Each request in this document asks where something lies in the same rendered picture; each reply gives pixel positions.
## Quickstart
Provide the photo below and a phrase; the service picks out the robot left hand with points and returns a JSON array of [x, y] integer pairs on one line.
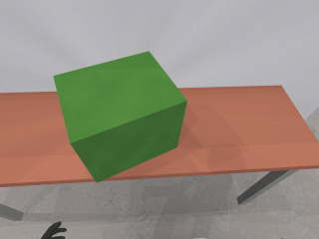
[[54, 229]]

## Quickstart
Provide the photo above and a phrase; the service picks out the table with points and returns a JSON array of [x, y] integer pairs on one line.
[[224, 130]]

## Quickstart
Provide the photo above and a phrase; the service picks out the carton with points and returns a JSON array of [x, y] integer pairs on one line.
[[120, 113]]

